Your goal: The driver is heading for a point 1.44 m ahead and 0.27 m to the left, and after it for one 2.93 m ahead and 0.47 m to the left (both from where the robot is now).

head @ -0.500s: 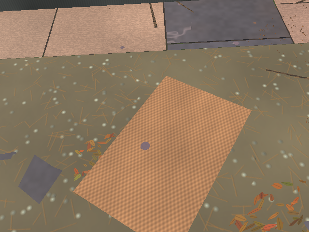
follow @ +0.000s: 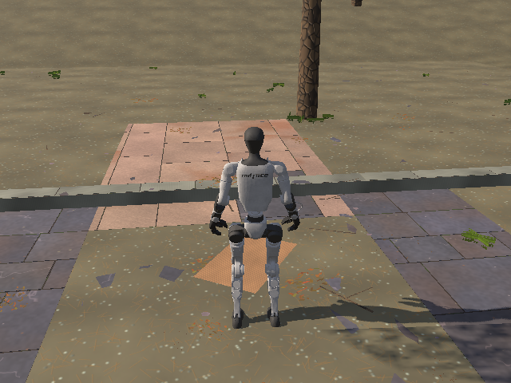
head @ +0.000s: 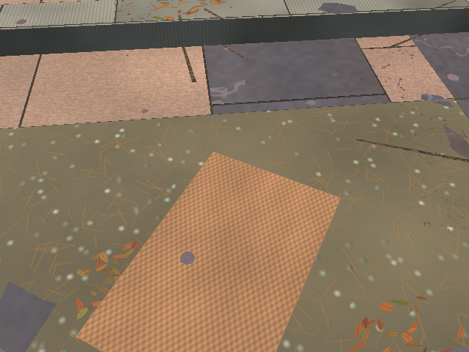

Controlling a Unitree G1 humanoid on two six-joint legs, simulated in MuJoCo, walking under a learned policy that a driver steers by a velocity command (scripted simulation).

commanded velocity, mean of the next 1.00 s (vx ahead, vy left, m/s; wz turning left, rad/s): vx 0.02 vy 0.00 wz -0.02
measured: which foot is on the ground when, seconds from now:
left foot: down 0.00-1.00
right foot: down 0.00-1.00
